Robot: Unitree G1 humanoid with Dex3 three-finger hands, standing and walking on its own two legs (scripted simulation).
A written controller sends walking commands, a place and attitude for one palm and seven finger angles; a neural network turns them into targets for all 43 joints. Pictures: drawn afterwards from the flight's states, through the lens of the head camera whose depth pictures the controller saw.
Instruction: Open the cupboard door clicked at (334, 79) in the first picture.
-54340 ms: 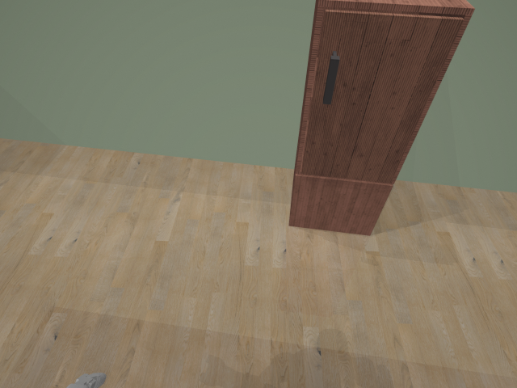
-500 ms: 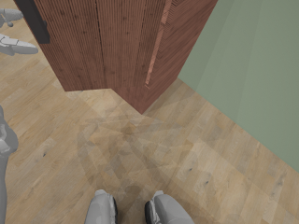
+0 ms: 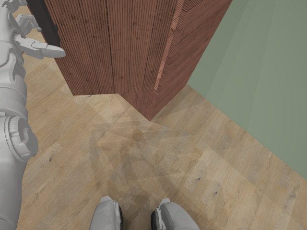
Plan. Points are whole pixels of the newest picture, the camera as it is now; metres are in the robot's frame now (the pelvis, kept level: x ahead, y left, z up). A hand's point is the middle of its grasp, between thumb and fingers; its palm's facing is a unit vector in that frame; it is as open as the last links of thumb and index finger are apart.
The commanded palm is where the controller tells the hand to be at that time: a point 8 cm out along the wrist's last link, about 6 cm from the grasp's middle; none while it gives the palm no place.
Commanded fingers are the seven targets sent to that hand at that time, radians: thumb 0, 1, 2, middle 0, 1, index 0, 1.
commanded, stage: slide the fingers in behind the handle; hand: left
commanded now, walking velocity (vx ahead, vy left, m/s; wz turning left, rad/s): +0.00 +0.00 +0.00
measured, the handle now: (45, 13) +0.61 +0.19 +0.11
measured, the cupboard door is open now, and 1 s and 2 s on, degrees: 50 49 53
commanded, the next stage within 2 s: close the thumb around the handle in 0.78 s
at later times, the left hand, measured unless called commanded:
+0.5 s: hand (55, 29) +0.57 +0.17 +0.10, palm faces +0.05 -1.00 -0.01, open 13.9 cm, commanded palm +0.55 +0.19 +0.10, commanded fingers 0.00 -0.50 0.30 -0.30 -1.20 -0.30 -1.20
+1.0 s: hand (56, 28) +0.57 +0.16 +0.11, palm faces +0.04 -1.00 +0.00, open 13.6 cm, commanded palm +0.55 +0.19 +0.10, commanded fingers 0.00 -0.11 0.47 -0.33 -1.24 -0.33 -1.24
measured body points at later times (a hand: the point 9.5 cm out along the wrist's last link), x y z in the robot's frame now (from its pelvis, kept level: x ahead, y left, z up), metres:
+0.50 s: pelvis +0.00 -0.01 +0.00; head +0.15 +0.02 +0.42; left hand +0.56 +0.22 +0.11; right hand -0.06 -0.26 -0.10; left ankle +0.04 +0.09 -0.66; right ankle -0.03 -0.13 -0.66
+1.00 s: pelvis +0.00 -0.01 +0.00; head +0.15 +0.02 +0.43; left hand +0.56 +0.22 +0.11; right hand -0.05 -0.27 -0.10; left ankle +0.04 +0.09 -0.66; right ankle -0.03 -0.13 -0.66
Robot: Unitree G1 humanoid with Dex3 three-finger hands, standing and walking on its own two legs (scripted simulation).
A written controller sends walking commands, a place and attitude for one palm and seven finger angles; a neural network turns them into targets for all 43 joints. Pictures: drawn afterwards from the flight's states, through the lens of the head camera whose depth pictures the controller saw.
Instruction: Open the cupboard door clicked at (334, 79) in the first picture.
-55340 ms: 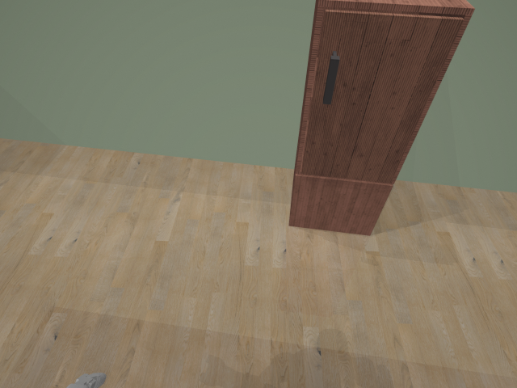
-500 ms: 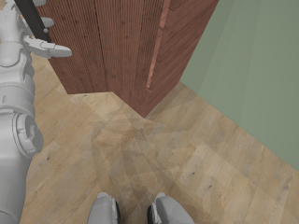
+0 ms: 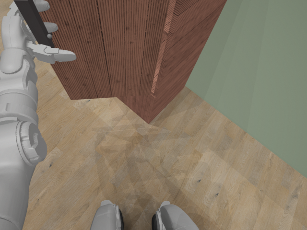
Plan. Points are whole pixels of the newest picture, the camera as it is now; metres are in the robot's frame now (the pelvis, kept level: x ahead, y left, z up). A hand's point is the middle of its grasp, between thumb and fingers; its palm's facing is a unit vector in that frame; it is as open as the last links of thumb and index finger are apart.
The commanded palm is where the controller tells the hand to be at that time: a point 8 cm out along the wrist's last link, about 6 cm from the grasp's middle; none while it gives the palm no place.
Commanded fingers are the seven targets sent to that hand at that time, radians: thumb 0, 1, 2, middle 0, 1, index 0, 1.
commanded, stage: close the thumb around the handle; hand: left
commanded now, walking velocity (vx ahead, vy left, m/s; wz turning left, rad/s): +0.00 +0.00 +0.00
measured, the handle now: (38, 20) +0.61 +0.20 +0.11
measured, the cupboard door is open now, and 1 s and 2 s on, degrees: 49 53 99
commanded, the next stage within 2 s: pull the door open along its arc in 0.58 s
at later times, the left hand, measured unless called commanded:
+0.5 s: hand (48, 37) +0.56 +0.18 +0.11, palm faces +0.06 -1.00 -0.01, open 5.8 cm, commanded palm +0.54 +0.20 +0.10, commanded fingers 0.00 0.90 0.90 -0.40 -1.35 -0.40 -1.35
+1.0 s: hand (49, 44) +0.54 +0.17 +0.10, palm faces +0.04 -1.00 -0.01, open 5.9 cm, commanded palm +0.49 +0.21 +0.10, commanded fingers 0.00 0.90 0.90 -0.40 -1.35 -0.40 -1.35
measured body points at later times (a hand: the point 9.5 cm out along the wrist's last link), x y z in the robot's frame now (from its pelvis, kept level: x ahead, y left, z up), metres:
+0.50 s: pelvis +0.00 +0.00 +0.00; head +0.15 +0.03 +0.43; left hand +0.55 +0.23 +0.11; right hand -0.04 -0.26 -0.10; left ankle +0.03 +0.10 -0.67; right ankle -0.03 -0.12 -0.67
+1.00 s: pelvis +0.01 +0.00 +0.01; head +0.13 +0.01 +0.44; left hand +0.53 +0.23 +0.11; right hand -0.04 -0.25 -0.10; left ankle +0.03 +0.10 -0.67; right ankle -0.03 -0.12 -0.67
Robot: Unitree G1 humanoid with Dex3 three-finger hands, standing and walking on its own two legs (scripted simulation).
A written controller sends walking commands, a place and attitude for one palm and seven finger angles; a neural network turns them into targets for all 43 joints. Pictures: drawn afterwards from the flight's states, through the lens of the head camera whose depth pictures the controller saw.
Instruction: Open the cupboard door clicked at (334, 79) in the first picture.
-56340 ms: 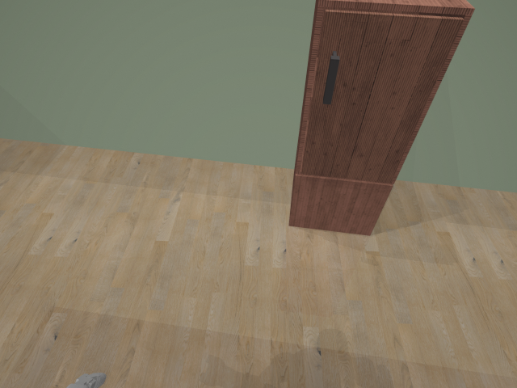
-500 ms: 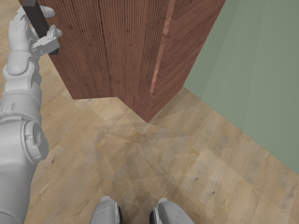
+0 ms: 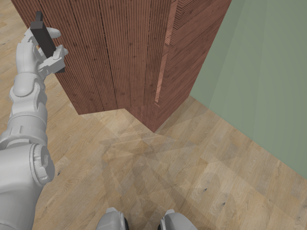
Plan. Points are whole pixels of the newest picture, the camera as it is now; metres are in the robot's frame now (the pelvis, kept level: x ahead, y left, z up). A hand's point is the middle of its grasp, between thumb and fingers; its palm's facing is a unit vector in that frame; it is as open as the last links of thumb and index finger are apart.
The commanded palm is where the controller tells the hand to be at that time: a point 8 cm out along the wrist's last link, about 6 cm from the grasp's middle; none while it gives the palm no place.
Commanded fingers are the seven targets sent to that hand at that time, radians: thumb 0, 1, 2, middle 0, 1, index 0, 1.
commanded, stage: pull the door open along its arc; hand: left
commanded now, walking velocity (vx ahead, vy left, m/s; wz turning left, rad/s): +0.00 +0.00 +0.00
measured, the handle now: (50, 44) +0.58 +0.20 +0.10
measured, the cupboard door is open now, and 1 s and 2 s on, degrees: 53 99 100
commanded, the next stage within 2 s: open thumb and fingers to let go in 0.78 s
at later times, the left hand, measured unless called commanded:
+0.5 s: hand (98, 109) +0.38 +0.08 +0.10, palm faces +0.38 -0.92 +0.04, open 6.5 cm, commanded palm +0.32 +0.15 +0.09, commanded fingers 0.00 0.90 0.90 -0.40 -1.35 -0.40 -1.35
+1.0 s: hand (131, 124) +0.34 +0.02 +0.10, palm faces +0.43 -0.90 -0.03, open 6.5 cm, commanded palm +0.29 +0.06 +0.09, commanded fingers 0.00 0.41 0.69 -0.37 -1.30 -0.37 -1.30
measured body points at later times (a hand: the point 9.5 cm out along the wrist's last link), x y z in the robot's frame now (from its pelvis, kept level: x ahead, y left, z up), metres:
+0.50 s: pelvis +0.01 -0.02 +0.02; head +0.04 -0.03 +0.47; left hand +0.35 +0.13 +0.10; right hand +0.17 -0.24 -0.08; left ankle +0.03 +0.10 -0.68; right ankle -0.03 -0.12 -0.68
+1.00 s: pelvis +0.00 -0.06 +0.02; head +0.02 -0.09 +0.47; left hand +0.31 +0.07 +0.10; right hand +0.15 -0.29 -0.11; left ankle +0.03 +0.10 -0.68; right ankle -0.03 -0.12 -0.68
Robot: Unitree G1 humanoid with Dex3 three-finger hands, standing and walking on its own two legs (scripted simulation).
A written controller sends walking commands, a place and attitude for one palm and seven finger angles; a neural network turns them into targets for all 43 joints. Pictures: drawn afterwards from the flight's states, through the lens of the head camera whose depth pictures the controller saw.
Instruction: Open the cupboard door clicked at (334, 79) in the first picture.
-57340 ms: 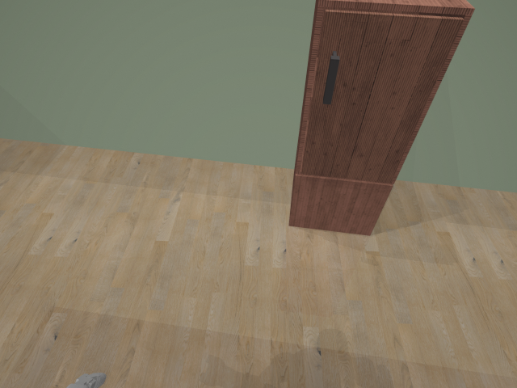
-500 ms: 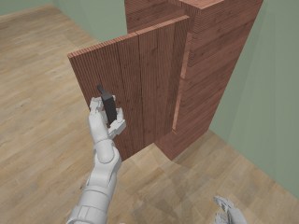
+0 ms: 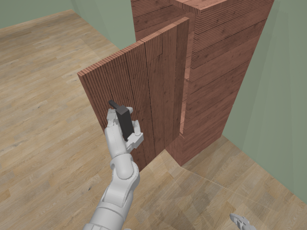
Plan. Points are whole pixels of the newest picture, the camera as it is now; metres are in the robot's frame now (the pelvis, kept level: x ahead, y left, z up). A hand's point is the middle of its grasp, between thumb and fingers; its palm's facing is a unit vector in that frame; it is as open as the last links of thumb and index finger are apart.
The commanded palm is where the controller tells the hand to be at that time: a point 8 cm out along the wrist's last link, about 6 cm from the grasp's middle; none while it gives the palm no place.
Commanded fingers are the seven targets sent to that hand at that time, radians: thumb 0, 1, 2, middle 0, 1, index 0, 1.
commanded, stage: open thumb and fingers to let go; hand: left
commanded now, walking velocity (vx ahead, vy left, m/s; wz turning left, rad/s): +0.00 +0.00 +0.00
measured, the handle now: (121, 122) +0.38 +0.09 +0.08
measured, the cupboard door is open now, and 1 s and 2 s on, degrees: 99 100 100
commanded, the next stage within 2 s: slide the hand sideways off the handle in 0.70 s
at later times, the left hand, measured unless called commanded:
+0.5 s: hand (135, 132) +0.35 +0.06 +0.08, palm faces +0.31 -0.95 -0.01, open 13.7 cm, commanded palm +0.31 +0.10 +0.07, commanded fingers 0.00 -0.50 0.30 -0.22 -0.70 -0.22 -0.70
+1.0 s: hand (131, 144) +0.32 +0.06 +0.07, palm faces -0.20 -0.97 -0.12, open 15.9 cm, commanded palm +0.31 +0.10 +0.07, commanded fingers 0.00 -0.50 0.30 -0.15 -0.30 -0.15 -0.30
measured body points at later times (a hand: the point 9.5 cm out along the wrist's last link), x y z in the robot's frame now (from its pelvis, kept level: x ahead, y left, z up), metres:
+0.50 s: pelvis -0.01 +0.02 +0.00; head +0.02 +0.00 +0.45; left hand +0.33 +0.11 +0.08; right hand +0.13 -0.21 -0.12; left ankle +0.04 +0.16 -0.69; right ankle -0.04 -0.05 -0.69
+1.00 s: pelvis -0.03 +0.05 -0.01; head +0.00 +0.04 +0.44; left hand +0.33 +0.12 +0.08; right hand +0.09 -0.18 -0.12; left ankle +0.04 +0.16 -0.69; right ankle -0.04 -0.05 -0.69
